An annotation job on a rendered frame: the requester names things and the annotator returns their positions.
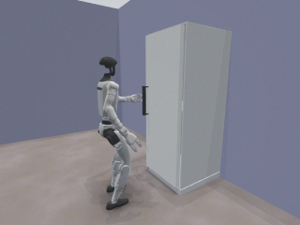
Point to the robot left forearm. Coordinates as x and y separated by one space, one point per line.
124 99

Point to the robot right forearm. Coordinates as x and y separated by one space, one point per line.
115 121

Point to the robot right hand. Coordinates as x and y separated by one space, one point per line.
130 138

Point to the handle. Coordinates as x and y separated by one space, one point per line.
144 100

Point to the robot right upper arm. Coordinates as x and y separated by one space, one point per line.
112 89

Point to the robot right foot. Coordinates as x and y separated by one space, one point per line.
120 202

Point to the robot foot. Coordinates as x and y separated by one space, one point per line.
120 202
110 188

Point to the fridge door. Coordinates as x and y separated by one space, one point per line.
164 71

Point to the robot left hand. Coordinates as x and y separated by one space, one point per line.
136 100

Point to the robot left foot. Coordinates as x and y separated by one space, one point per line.
110 188

